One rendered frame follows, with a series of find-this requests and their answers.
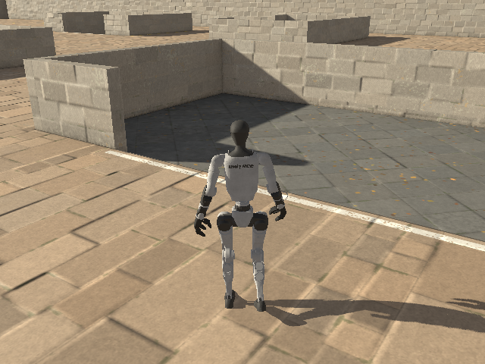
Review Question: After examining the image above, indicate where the robot left upper arm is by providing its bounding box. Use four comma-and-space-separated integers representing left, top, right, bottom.
205, 154, 225, 197

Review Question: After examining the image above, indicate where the left robot hand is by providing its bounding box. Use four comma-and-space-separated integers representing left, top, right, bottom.
194, 217, 211, 237

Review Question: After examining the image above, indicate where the right robot hand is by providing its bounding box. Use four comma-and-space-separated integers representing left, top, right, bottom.
269, 206, 286, 221

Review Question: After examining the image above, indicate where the robot right thigh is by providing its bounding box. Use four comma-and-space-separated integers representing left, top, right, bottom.
251, 211, 268, 262

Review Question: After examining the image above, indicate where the left robot forearm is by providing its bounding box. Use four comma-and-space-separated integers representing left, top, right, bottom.
196, 185, 212, 220

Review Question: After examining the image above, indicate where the robot right shin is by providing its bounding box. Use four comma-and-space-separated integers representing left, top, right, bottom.
252, 249, 264, 302

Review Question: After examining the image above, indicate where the robot right upper arm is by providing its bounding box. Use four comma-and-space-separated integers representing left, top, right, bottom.
256, 152, 279, 193

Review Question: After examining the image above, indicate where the right robot forearm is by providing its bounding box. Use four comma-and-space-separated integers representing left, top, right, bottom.
271, 182, 285, 209

